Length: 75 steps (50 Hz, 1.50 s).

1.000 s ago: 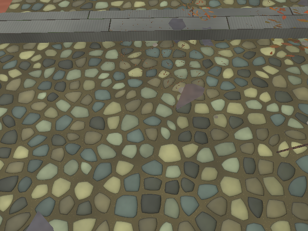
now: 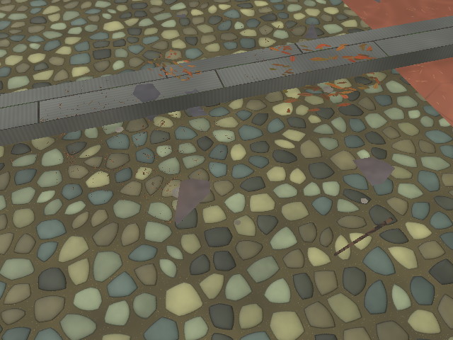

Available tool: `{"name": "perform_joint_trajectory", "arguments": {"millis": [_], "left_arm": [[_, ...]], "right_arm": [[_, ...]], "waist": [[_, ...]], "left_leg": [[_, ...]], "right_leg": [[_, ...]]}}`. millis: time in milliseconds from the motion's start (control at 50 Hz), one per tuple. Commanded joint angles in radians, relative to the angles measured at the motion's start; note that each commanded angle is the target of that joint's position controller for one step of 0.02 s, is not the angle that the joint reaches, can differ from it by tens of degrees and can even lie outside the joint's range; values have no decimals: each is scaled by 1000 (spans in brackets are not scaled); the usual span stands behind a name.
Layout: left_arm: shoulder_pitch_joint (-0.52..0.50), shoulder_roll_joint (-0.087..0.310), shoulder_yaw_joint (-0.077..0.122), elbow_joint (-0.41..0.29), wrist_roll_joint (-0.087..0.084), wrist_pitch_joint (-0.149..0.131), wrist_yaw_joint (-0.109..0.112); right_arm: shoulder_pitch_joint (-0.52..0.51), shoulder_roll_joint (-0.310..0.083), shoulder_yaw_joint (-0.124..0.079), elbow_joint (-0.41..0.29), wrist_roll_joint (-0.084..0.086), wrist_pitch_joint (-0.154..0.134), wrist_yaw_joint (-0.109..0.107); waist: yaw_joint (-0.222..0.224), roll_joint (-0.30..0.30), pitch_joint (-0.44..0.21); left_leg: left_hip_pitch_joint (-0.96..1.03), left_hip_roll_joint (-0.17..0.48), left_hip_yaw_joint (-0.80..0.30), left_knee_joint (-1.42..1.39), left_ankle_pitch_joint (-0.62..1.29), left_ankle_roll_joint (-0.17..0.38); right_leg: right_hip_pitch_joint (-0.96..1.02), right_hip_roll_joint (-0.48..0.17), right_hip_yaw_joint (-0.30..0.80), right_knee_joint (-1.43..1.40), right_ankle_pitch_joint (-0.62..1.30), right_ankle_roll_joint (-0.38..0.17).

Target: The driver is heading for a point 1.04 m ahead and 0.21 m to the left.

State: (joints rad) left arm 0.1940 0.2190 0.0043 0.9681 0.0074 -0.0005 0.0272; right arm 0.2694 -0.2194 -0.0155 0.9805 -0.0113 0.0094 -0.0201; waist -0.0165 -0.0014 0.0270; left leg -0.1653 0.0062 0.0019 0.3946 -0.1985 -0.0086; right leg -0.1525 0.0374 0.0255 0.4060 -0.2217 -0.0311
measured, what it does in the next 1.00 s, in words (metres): stands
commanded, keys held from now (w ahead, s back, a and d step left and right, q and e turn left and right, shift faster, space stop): no key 1.00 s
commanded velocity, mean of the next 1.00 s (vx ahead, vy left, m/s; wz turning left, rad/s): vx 0.00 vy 0.00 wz -0.01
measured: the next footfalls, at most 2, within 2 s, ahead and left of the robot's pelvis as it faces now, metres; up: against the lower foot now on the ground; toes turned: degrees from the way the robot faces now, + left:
right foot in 1.86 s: +0.43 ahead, -0.03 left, +0.00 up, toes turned -3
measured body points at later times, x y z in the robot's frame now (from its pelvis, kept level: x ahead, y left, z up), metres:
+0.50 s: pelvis +0.00 +0.01 +0.00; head +0.00 +0.01 +0.45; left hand +0.00 +0.24 -0.16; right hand +0.00 -0.22 -0.16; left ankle +0.01 +0.12 -0.74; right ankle +0.00 -0.10 -0.74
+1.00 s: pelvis +0.00 +0.01 +0.00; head +0.01 +0.01 +0.45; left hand -0.02 +0.23 -0.16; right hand -0.02 -0.21 -0.16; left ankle +0.01 +0.13 -0.74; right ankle +0.00 -0.10 -0.74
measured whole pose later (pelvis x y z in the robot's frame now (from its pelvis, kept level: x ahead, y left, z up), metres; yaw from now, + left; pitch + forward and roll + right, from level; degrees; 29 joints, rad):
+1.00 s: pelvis +0.00 +0.01 +0.00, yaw +1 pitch -1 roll +0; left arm 0.30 0.14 0.00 1.16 0.01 -0.01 0.04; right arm 0.30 -0.14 0.00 1.15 -0.01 0.00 -0.04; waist -0.01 0.00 0.02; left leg -0.18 -0.01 -0.01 0.41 -0.21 0.00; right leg -0.15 0.03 0.02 0.40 -0.23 -0.02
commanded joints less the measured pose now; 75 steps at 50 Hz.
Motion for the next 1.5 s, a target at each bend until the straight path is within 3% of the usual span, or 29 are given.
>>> {"name": "perform_joint_trajectory", "arguments": {"millis": [20, 440, 1140, 1160, 1220, 1260, 1320, 1340, 1380, 1400, 1420, 1440, 1460, 1480, 1500], "left_arm": [[23, 101, 23, 1, 0, -9, 5], [119, 54, 5, 145, 1, -5, 13], [189, -10, 2, 184, 1, -11, 20], [198, -15, 1, 186, 3, -10, 20], [205, 26, 22, 170, 7, 2, 16], [233, 27, 28, 159, 8, 5, 12], [313, 79, 55, 173, 11, -5, 12], [300, 82, 61, 167, 12, -10, 9], [230, 86, 66, 143, 9, -18, 4], [173, 79, 67, 125, 2, -21, 2], [120, 59, 64, 103, 0, -29, 1], [66, -6, 47, 65, -3, -43, -6], [46, -29, 40, 23, 14, -56, -16], [29, 34, 53, 20, 43, -60, -26], [35, 11, 50, 25, 40, -68, -37]], "right_arm": [[21, -93, -17, -4, 0, -9, -6], [49, -46, 2, 123, 0, -7, -14], [110, 9, 8, 172, 0, -12, -24], [118, 14, 9, 175, -1, -11, -23], [112, -11, -6, 153, -7, -1, -18], [87, 8, -5, 124, -13, -2, -10], [28, 49, 2, 71, -29, -32, 5], [11, 30, -3, 55, -29, -44, 11], [61, 34, -7, 50, -18, -64, 22], [151, 48, -8, 77, -9, -72, 23], [263, 39, -16, 116, -4, -78, 18], [386, -40, -37, 141, -12, -87, 5], [496, -135, -66, 173, -6, -80, 8], [428, -94, -58, 158, -12, -73, 5], [342, -67, -49, 125, -14, -78, 8]], "waist": [[7, 19, 8], [11, 9, 43], [12, 3, 54], [12, 2, 33], [18, -21, 81], [35, -45, 154], [67, -163, 143], [64, -148, 141], [10, -128, 139], [-42, -117, 142], [-91, -66, 144], [-141, 133, 118], [-152, 304, 106], [-99, 160, 161], [-56, 79, 177]], "left_leg": [[-1, 81, -88, -71, 81, 25], [-23, 77, -95, -80, 23, 39], [-28, 71, -91, -58, 59, 40], [-20, 63, -87, -64, -12, 41], [-102, 8, -64, -3, -376, 74], [-211, -5, -66, 56, -463, 88], [-316, -32, 47, 273, -225, 71], [-298, -10, 42, 300, -209, 74], [-170, -9, 49, 209, -227, 89], [-6, -30, 63, 107, -192, 99], [172, -30, 28, 18, -169, 103], [308, 154, -263, -150, -352, 136], [352, 347, -600, -283, -510, 209], [266, 364, -609, -272, -493, 230], [207, 331, -527, -272, -416, 222]], "right_leg": [[-22, -106, 106, -86, 88, -29], [-50, -103, 94, -98, 44, -17], [-46, -106, 82, -82, 80, -15], [-39, -98, 81, -92, 4, -16], [-105, -69, 97, -78, -402, -59], [-130, -106, 174, -104, -554, -99], [-19, -280, 415, -239, -590, -191], [-49, -304, 436, -259, -561, -206], [-138, -273, 364, -228, -506, -187], [-248, -225, 294, -175, -479, -161], [-371, -161, 215, -72, -425, -128], [-514, -46, 59, 202, -329, -77], [-645, 21, -76, 461, -306, -56], [-664, -39, -34, 609, -268, -68], [-655, -70, -16, 659, -186, -71]]}}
